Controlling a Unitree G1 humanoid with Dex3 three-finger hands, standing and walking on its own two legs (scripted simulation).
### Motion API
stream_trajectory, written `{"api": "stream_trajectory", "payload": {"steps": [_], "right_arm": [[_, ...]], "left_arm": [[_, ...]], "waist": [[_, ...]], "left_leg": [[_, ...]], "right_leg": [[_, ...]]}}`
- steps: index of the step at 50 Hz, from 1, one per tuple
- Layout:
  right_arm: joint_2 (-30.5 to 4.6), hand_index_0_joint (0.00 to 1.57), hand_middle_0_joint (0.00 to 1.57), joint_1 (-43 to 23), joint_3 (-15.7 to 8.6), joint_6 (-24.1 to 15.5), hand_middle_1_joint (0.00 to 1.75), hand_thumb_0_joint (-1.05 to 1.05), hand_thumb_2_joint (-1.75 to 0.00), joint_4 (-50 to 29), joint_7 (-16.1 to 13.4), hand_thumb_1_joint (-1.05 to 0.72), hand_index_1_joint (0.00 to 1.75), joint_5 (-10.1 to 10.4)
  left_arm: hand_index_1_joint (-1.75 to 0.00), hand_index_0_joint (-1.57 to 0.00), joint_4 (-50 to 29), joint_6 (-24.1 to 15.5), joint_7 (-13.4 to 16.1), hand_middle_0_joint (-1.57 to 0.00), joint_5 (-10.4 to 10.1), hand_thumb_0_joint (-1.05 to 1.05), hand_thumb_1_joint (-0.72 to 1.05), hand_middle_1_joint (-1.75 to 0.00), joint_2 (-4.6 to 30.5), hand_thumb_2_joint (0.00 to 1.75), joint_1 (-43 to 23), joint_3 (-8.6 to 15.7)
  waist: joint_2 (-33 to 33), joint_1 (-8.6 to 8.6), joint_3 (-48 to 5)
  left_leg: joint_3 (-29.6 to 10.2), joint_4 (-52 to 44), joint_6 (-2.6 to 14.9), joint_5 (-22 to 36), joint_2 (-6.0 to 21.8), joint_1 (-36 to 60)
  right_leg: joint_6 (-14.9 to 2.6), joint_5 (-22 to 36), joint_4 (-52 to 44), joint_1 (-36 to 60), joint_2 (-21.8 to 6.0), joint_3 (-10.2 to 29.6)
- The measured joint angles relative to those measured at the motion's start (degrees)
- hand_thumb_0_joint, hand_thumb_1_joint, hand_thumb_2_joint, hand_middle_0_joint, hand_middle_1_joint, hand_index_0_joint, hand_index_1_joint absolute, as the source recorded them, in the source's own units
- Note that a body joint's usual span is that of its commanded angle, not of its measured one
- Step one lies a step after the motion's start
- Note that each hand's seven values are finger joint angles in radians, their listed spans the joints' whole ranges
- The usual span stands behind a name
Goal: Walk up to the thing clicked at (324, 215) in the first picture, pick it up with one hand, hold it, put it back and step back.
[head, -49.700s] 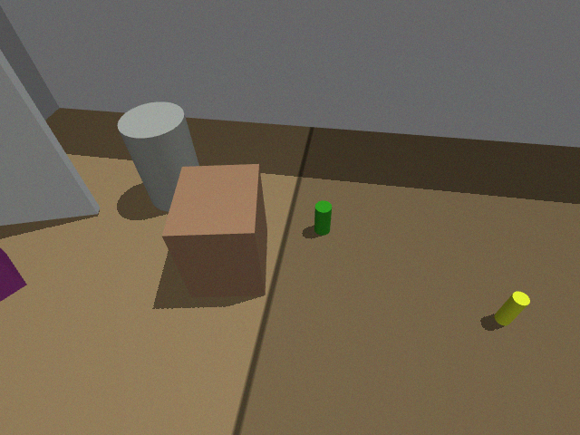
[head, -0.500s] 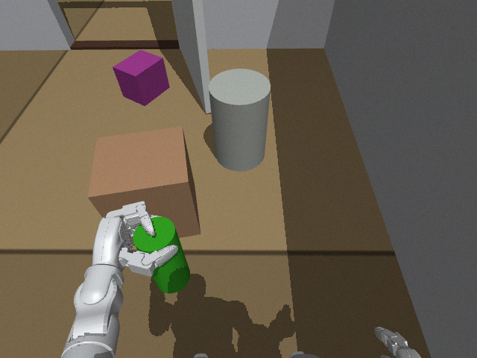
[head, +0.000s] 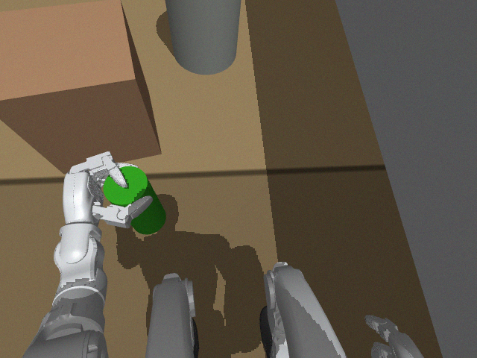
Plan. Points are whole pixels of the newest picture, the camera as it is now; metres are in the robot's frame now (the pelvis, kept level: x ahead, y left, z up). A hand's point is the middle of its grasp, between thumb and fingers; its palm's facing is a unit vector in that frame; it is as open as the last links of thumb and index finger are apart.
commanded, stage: crouch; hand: left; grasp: from the side
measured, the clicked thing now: (138, 203) +0.41 +0.17 -0.11
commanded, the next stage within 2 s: lower in 1.06 s
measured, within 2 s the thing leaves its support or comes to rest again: neither
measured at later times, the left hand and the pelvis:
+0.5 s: hand (142, 199) +0.46 +0.19 -0.23, palm faces +0.07 -1.00 -0.04, open 7.2 cm; pelvis -0.04 +0.00 -0.17, yaw -3 degrees
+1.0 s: hand (150, 200) +0.49 +0.19 -0.31, palm faces +0.03 -1.00 -0.05, open 6.9 cm; pelvis -0.05 +0.00 -0.23, yaw -7 degrees
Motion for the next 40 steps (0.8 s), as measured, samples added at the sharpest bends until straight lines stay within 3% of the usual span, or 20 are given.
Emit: {"api": "stream_trajectory", "payload": {"steps": [9,19,23,40], "right_arm": [[1.0,0.21,0.20,-2.6,1.1,0.8,0.30,0.00,-0.91,1.4,1.5,-0.92,0.30,-1.3],[0.5,0.21,0.20,-3.9,2.9,1.8,0.30,0.00,-0.91,1.7,2.8,-0.93,0.30,-3.0],[0.0,0.21,0.20,-3.6,3.8,2.7,0.30,0.00,-0.92,1.8,3.0,-0.93,0.30,-3.5],[-2.5,0.21,0.20,-2.1,8.8,5.5,0.30,0.00,-0.91,-0.2,4.1,-0.92,0.30,-5.0]], "left_arm": [[-1.37,-1.20,7.5,-1.0,0.6,-0.61,0.8,-0.01,-0.32,-1.06,2.9,1.02,-7.9,3.3],[-1.40,-1.21,13.1,-2.1,1.3,-0.64,5.1,-0.01,-0.38,-1.11,8.0,1.06,-14.6,7.5],[-1.41,-1.21,13.5,-1.4,2.0,-0.65,5.5,-0.01,-0.41,-1.12,10.3,1.06,-16.2,9.7],[-1.41,-1.24,19.5,0.1,0.2,-0.69,8.0,-0.02,-0.43,-1.13,19.7,1.03,-22.4,12.8]], "waist": [[-0.2,-0.58,0.3],[-1.6,-4.28,3.5],[-2.1,-5.69,5.0],[-2.7,-9.20,11.5]], "left_leg": [[-0.5,13.0,-0.09,-1.8,-0.3,-14.5],[-2.0,25.9,-0.43,-2.3,-0.6,-26.9],[-2.7,29.9,-0.57,-2.3,-0.7,-30.2],[-6.3,40.5,-0.48,-0.9,-1.3,-38.1]], "right_leg": [[0.07,-2.1,13.3,-14.6,0.0,0.3],[0.19,-2.6,25.9,-26.7,0.3,-0.1],[0.28,-2.4,29.5,-29.7,0.5,-0.5],[1.22,-0.4,37.8,-36.0,1.3,-2.8]]}}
